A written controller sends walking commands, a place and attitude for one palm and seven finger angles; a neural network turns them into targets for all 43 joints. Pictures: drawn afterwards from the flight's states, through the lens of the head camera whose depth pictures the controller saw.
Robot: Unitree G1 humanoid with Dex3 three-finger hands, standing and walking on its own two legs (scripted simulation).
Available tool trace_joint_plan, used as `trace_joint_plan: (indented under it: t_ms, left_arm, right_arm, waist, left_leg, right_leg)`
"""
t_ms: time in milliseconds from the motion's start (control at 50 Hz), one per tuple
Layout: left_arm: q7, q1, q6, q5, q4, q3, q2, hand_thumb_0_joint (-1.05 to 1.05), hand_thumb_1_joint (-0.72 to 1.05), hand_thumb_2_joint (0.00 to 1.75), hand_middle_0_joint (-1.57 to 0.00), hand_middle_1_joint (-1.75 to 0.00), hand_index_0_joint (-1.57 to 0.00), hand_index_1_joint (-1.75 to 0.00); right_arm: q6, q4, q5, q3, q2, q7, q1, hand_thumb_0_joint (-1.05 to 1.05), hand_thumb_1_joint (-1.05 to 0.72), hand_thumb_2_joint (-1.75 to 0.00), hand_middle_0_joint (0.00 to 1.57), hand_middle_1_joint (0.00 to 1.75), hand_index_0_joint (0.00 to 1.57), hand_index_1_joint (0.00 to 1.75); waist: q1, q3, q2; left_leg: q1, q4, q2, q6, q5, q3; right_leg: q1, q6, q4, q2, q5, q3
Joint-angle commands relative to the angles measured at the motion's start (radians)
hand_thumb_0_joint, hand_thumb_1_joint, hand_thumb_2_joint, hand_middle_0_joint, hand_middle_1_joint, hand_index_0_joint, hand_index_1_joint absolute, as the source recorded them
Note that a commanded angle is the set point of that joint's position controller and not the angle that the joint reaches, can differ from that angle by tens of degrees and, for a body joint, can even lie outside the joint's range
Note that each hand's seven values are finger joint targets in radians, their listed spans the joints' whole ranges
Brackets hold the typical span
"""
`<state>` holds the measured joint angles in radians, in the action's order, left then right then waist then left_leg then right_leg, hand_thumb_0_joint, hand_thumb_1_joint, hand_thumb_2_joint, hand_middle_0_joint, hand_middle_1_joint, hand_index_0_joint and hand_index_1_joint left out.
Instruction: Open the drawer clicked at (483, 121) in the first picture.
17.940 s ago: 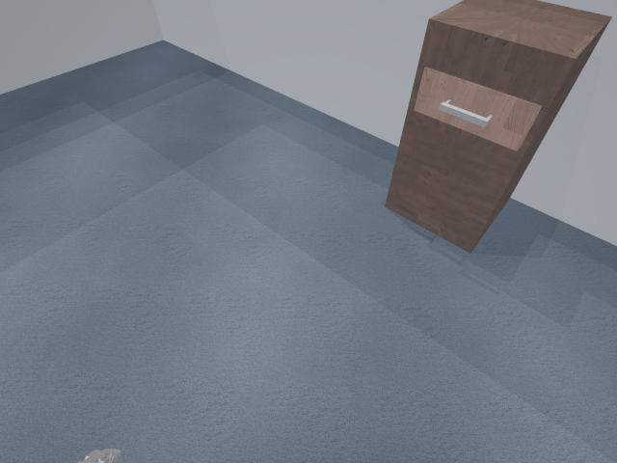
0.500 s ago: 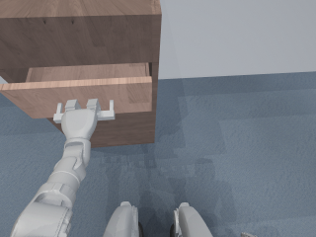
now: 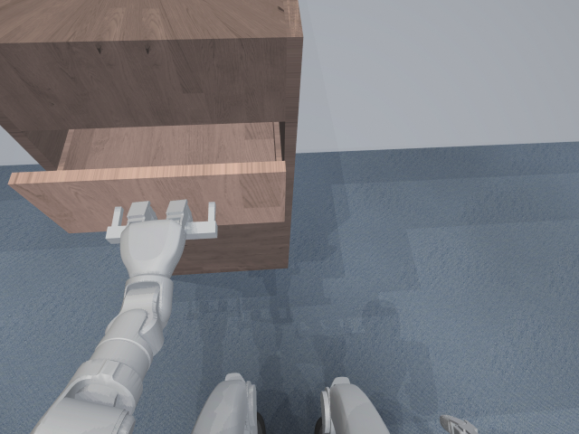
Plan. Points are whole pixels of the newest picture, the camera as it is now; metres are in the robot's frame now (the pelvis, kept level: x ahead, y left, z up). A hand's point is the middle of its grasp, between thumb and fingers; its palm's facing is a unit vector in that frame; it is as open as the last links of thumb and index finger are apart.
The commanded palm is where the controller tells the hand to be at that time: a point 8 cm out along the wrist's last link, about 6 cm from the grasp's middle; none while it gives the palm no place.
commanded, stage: pull the drawer open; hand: left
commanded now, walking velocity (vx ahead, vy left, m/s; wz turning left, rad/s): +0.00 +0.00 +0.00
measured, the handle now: (164, 221) +0.43 +0.21 -0.06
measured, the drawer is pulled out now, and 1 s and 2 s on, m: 0.09 0.14 0.20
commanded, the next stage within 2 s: none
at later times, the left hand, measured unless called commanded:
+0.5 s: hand (165, 274) +0.35 +0.20 -0.08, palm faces -0.03 -0.06 -1.00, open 5.4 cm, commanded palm +0.32 +0.19 -0.03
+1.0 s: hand (164, 288) +0.33 +0.20 -0.08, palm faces -0.04 -0.06 -1.00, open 5.4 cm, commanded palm +0.29 +0.19 -0.03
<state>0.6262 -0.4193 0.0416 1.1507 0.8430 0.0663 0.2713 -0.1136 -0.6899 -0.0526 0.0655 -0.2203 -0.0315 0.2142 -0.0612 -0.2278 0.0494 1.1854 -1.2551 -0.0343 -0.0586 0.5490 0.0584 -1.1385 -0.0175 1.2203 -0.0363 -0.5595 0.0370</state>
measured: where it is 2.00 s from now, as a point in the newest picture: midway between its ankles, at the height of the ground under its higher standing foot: outside the picture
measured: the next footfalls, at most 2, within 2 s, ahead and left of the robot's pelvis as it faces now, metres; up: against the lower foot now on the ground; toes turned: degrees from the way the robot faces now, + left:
none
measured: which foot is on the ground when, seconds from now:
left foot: down 0.00-1.00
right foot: down 0.00-1.00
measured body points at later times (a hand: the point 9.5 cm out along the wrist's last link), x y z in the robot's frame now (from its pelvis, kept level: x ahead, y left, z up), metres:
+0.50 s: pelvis +0.00 +0.00 +0.00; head +0.12 +0.01 +0.44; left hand +0.35 +0.20 -0.02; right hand +0.12 -0.26 -0.13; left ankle +0.01 +0.08 -0.62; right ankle +0.00 -0.11 -0.62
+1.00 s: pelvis +0.00 +0.00 +0.00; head +0.11 +0.00 +0.44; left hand +0.33 +0.20 -0.02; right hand +0.13 -0.25 -0.13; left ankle +0.01 +0.08 -0.62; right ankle +0.00 -0.11 -0.62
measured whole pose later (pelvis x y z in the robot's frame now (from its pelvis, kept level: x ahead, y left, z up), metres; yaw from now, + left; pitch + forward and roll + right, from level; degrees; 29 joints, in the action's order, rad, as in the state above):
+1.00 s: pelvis +0.00 +0.00 +0.00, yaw +0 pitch +25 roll -2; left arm 0.63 -0.19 0.08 1.16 0.64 0.12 0.23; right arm -0.12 -0.64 -0.05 0.05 -0.22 -0.02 0.18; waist -0.03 -0.23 0.04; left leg 1.14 -1.25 -0.03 -0.06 0.55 0.06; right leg -1.10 -0.02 1.22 -0.03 -0.57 0.04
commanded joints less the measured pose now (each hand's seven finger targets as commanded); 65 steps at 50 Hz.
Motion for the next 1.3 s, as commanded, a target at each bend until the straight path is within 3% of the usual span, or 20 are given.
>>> trace_joint_plan:
  t_ms: [0,20,120,160,380,440,480,500,560,600,640,700,760,820,940,980,1140,1220,1240,1280]
  left_arm:
    - [0.047,-0.129,-0.003,-0.006,-0.175,-0.01,0.081,0.0,0.9,0.9,-0.4,-1.35,-0.4,-1.35]
    - [0.047,-0.094,0.0,-0.006,-0.173,-0.016,0.087,0.0,0.9,0.9,-0.4,-1.35,-0.4,-1.35]
    - [0.043,-0.048,0.006,-0.006,-0.195,-0.024,0.094,0.0,0.9,0.9,-0.4,-1.35,-0.4,-1.35]
    - [0.043,-0.037,0.003,-0.004,-0.216,-0.03,0.103,0.0,0.9,0.9,-0.4,-1.35,-0.4,-1.35]
    - [0.055,0.056,0.016,0.002,-0.276,-0.03,0.096,0.0,0.9,0.9,-0.4,-1.35,-0.4,-1.35]
    - [0.056,0.067,0.027,0.0,-0.299,-0.004,0.066,0.0,0.9,0.9,-0.4,-1.35,-0.4,-1.35]
    - [0.056,0.068,0.033,0.003,-0.28,0.001,0.063,0.0,0.9,0.9,-0.4,-1.35,-0.4,-1.35]
    - [0.055,0.047,0.031,0.002,-0.296,0.012,0.054,0.0,0.9,0.9,-0.4,-1.35,-0.4,-1.35]
    - [0.053,0.084,0.033,0.002,-0.309,0.002,0.065,0.0,0.9,0.9,-0.4,-1.35,-0.4,-1.35]
    - [0.049,0.1,0.035,0.0,-0.301,0.01,0.057,0.0,0.9,0.9,-0.4,-1.35,-0.4,-1.35]
    - [0.047,0.1,0.035,-0.002,-0.307,0.012,0.055,0.0,0.9,0.9,-0.4,-1.35,-0.4,-1.35]
    - [0.045,0.104,0.034,0.005,-0.306,0.028,0.042,0.0,0.9,0.9,-0.4,-1.35,-0.4,-1.35]
    - [0.045,0.133,0.035,0.002,-0.336,0.028,0.041,0.0,0.9,0.9,-0.4,-1.35,-0.4,-1.35]
    - [0.042,0.154,0.036,-0.001,-0.339,0.028,0.042,0.0,0.9,0.9,-0.4,-1.35,-0.4,-1.35]
    - [0.044,0.18,0.037,0.006,-0.362,0.021,0.05,0.0,0.9,0.9,-0.4,-1.35,-0.4,-1.35]
    - [0.044,0.186,0.04,0.004,-0.369,0.038,0.033,0.0,0.9,0.9,-0.4,-1.35,-0.4,-1.35]
    - [0.041,0.275,0.045,-0.003,-0.43,0.046,0.027,0.0,0.9,0.9,-0.4,-1.35,-0.4,-1.35]
    - [0.041,0.288,0.042,0.001,-0.43,0.058,0.019,0.0,0.9,0.9,-0.4,-1.35,-0.4,-1.35]
    - [0.044,0.302,0.039,0.002,-0.432,0.024,0.05,0.0,0.9,0.9,-0.4,-1.35,-0.4,-1.35]
    - [0.048,0.312,0.038,0.011,-0.437,0.046,0.029,0.0,0.9,0.9,-0.4,-1.35,-0.4,-1.35]
  right_arm:
    - [0.017,0.078,-0.005,0.051,-0.147,0.009,0.07,0.0,-0.9,-0.9,0.2,0.3,0.2,0.3]
    - [0.017,0.082,-0.004,0.051,-0.146,0.01,0.069,0.0,-0.9,-0.9,0.2,0.3,0.2,0.3]
    - [0.017,0.09,-0.005,0.049,-0.143,0.013,0.06,0.0,-0.9,-0.9,0.2,0.3,0.2,0.3]
    - [0.018,0.093,-0.004,0.045,-0.142,0.014,0.055,0.0,-0.9,-0.9,0.2,0.3,0.2,0.3]
    - [0.017,0.111,-0.006,0.044,-0.139,0.013,0.028,0.0,-0.9,-0.9,0.2,0.3,0.2,0.3]
    - [0.017,0.116,-0.006,0.043,-0.14,0.009,0.021,0.0,-0.9,-0.9,0.2,0.3,0.2,0.3]
    - [0.014,0.117,-0.004,0.042,-0.14,0.012,0.018,0.0,-0.9,-0.9,0.2,0.3,0.2,0.3]
    - [0.017,0.116,-0.005,0.042,-0.14,0.012,0.02,0.0,-0.9,-0.9,0.2,0.3,0.2,0.3]
    - [0.019,0.121,-0.004,0.042,-0.139,0.014,0.015,0.0,-0.9,-0.9,0.2,0.3,0.2,0.3]
    - [0.017,0.125,-0.003,0.04,-0.138,0.016,0.01,0.0,-0.9,-0.9,0.2,0.3,0.2,0.3]
    - [0.017,0.126,-0.003,0.039,-0.137,0.016,0.005,0.0,-0.9,-0.9,0.2,0.3,0.2,0.3]
    - [0.017,0.13,-0.002,0.038,-0.138,0.018,0.003,0.0,-0.9,-0.9,0.2,0.3,0.2,0.3]
    - [0.017,0.136,-0.002,0.039,-0.136,0.016,0.0,0.0,-0.9,-0.9,0.2,0.3,0.2,0.3]
    - [0.014,0.139,-0.002,0.037,-0.134,0.018,-0.006,0.0,-0.9,-0.9,0.2,0.3,0.2,0.3]
    - [0.017,0.147,-0.002,0.035,-0.135,0.018,-0.019,0.0,-0.9,-0.9,0.2,0.3,0.2,0.3]
    - [0.017,0.147,-0.001,0.035,-0.135,0.018,-0.016,0.0,-0.9,-0.9,0.2,0.3,0.2,0.3]
    - [0.015,0.168,-0.002,0.033,-0.133,0.015,-0.031,0.0,-0.9,-0.9,0.2,0.3,0.2,0.3]
    - [0.018,0.168,-0.002,0.03,-0.131,0.016,-0.037,0.0,-0.9,-0.9,0.2,0.3,0.2,0.3]
    - [0.02,0.17,-0.003,0.029,-0.13,0.018,-0.039,0.0,-0.9,-0.9,0.2,0.3,0.2,0.3]
    - [0.02,0.175,-0.002,0.027,-0.131,0.017,-0.044,0.0,-0.9,-0.9,0.2,0.3,0.2,0.3]
  waist:
    - [0.012,-0.428,0.003]
    - [0.022,-0.427,-0.002]
    - [0.025,-0.423,-0.025]
    - [0.035,-0.428,-0.001]
    - [0.044,-0.415,-0.004]
    - [0.042,-0.416,0.018]
    - [0.031,-0.388,-0.025]
    - [0.027,-0.393,-0.015]
    - [0.046,-0.41,0.003]
    - [0.04,-0.385,-0.035]
    - [0.043,-0.384,-0.007]
    - [0.038,-0.37,-0.027]
    - [0.048,-0.4,-0.002]
    - [0.044,-0.381,-0.039]
    - [0.055,-0.378,-0.01]
    - [0.046,-0.38,-0.03]
    - [0.062,-0.39,-0.027]
    - [0.047,-0.36,-0.053]
    - [0.062,-0.357,-0.043]
    - [0.059,-0.357,-0.038]
  left_leg:
    - [-0.456,0.129,0.017,0.034,-0.501,-0.087]
    - [-0.45,0.132,0.02,0.034,-0.501,-0.084]
    - [-0.435,0.127,0.024,0.03,-0.499,-0.077]
    - [-0.44,0.13,0.025,0.032,-0.513,-0.075]
    - [-0.446,0.127,0.025,0.033,-0.517,-0.074]
    - [-0.466,0.136,0.021,0.037,-0.53,-0.085]
    - [-0.443,0.134,0.022,0.033,-0.499,-0.084]
    - [-0.448,0.135,0.021,0.033,-0.493,-0.085]
    - [-0.463,0.14,0.023,0.036,-0.491,-0.085]
    - [-0.442,0.142,0.025,0.033,-0.471,-0.084]
    - [-0.44,0.145,0.027,0.034,-0.468,-0.084]
    - [-0.439,0.143,0.025,0.033,-0.448,-0.089]
    - [-0.467,0.142,0.024,0.034,-0.489,-0.087]
    - [-0.431,0.138,0.03,0.029,-0.46,-0.076]
    - [-0.436,0.14,0.029,0.034,-0.464,-0.082]
    - [-0.441,0.137,0.027,0.031,-0.467,-0.082]
    - [-0.459,0.138,0.027,0.032,-0.512,-0.083]
    - [-0.432,0.133,0.03,0.027,-0.464,-0.075]
    - [-0.416,0.133,0.034,0.029,-0.466,-0.071]
    - [-0.426,0.133,0.033,0.03,-0.46,-0.076]
  right_leg:
    - [0.154,-0.031,-0.135,-0.023,0.429,0.008]
    - [0.17,-0.033,-0.135,-0.024,0.433,0.007]
    - [0.194,-0.031,-0.139,-0.022,0.461,-0.001]
    - [0.199,-0.033,-0.134,-0.021,0.472,0.0]
    - [0.201,-0.034,-0.136,-0.022,0.476,-0.004]
    - [0.188,-0.035,-0.136,-0.021,0.458,0.004]
    - [0.182,-0.032,-0.14,-0.021,0.444,0.004]
    - [0.179,-0.032,-0.141,-0.02,0.439,0.005]
    - [0.184,-0.035,-0.138,-0.021,0.422,0.006]
    - [0.187,-0.035,-0.143,-0.022,0.416,0.005]
    - [0.181,-0.036,-0.144,-0.021,0.41,0.006]
    - [0.169,-0.035,-0.143,-0.021,0.391,0.007]
    - [0.18,-0.037,-0.14,-0.021,0.416,0.006]
    - [0.199,-0.034,-0.144,-0.02,0.429,0.0]
    - [0.187,-0.039,-0.138,-0.02,0.416,0.001]
    - [0.187,-0.035,-0.139,-0.019,0.423,0.002]
    - [0.206,-0.037,-0.138,-0.019,0.451,0.002]
    - [0.209,-0.034,-0.145,-0.017,0.451,-0.002]
    - [0.222,-0.037,-0.14,-0.018,0.461,-0.005]
    - [0.205,-0.037,-0.137,-0.017,0.442,-0.003]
